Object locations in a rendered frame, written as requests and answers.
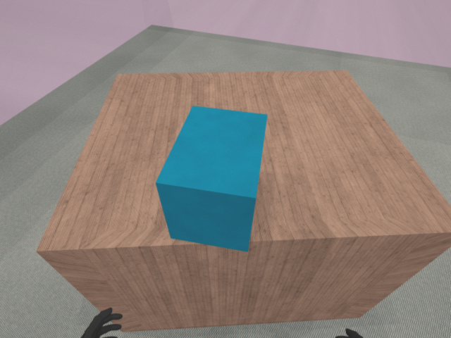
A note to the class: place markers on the pedestal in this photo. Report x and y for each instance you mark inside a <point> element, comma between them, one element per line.
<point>344,214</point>

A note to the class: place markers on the carton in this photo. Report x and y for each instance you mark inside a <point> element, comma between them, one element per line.
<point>208,184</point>

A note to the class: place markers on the left robot hand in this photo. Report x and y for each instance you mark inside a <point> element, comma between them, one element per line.
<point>96,328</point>

